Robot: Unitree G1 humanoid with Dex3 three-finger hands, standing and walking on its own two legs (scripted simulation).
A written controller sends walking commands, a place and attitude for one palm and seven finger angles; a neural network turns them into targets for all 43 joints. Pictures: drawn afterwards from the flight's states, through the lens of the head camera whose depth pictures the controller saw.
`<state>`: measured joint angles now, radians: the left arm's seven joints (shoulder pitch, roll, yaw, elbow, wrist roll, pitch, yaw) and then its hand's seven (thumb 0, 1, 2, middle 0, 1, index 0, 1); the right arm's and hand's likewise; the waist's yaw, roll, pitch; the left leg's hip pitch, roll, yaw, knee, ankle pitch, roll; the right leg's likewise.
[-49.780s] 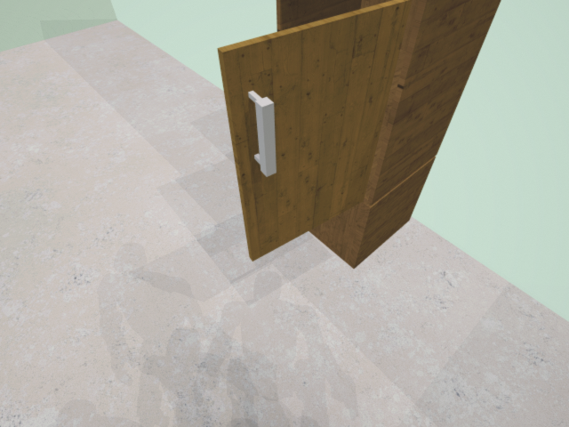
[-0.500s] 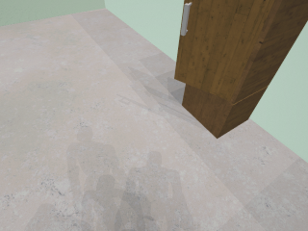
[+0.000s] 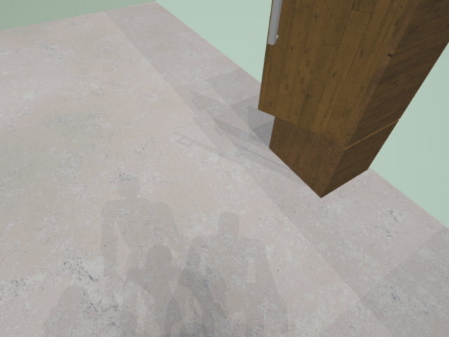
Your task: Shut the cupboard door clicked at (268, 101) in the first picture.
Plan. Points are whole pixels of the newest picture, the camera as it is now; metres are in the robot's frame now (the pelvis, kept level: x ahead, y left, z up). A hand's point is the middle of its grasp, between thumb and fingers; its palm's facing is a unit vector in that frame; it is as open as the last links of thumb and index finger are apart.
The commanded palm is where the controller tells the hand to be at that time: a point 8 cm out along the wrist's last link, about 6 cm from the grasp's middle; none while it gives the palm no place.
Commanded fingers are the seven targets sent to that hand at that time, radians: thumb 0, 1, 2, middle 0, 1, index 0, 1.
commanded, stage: look to check the result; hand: left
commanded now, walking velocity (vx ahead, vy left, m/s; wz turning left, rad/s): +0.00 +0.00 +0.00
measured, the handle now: (277, 19) +1.12 -0.14 +0.08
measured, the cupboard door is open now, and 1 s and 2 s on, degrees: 24 24 24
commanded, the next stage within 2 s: walk to a spot facing it in 0.04 s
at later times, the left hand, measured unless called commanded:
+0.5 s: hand out of the picture +0.01 +0.19 -0.20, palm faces +0.15 -0.98 -0.16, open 7.4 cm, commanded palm none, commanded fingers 0.00 0.90 0.90 -0.20 -0.30 -0.20 -0.30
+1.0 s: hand (125, 227) +0.40 +0.28 -0.17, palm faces +0.12 -0.98 -0.17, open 7.4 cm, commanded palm none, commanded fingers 0.00 0.90 0.90 -0.20 -0.30 -0.20 -0.30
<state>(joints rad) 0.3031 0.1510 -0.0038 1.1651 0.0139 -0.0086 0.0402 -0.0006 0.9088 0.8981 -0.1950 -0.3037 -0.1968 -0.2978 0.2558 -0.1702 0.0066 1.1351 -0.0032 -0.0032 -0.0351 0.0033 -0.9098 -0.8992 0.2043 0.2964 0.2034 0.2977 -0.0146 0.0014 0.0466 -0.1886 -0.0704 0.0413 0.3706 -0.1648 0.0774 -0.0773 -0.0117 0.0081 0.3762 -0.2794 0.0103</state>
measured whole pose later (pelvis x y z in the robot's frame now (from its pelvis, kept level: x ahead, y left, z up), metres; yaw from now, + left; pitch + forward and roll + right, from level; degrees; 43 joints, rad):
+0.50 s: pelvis +0.07 +0.03 -0.02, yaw +8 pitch -1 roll -2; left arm 0.36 0.17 0.05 1.12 0.04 -0.03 0.02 0.00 0.91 0.90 -0.20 -0.30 -0.20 -0.30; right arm 0.32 -0.17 -0.03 1.07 -0.01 0.02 0.01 0.01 -0.91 -0.90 0.20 0.30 0.20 0.30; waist -0.02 -0.03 0.07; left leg -0.42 0.03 0.07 0.78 -0.43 0.04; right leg 0.04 -0.05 -0.12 0.42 -0.44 0.04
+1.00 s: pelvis +0.29 +0.09 -0.01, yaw +9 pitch +0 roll +0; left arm 0.08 0.16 0.06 0.96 0.02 -0.01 -0.02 0.00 0.91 0.90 -0.19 -0.30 -0.19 -0.30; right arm 0.43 -0.11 -0.02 1.10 -0.02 -0.07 -0.03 0.00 -0.91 -0.90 0.21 0.30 0.21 0.30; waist -0.06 0.01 0.09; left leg 0.12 -0.05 0.10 0.27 -0.39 0.05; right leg -0.59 -0.07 -0.06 0.68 -0.06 -0.03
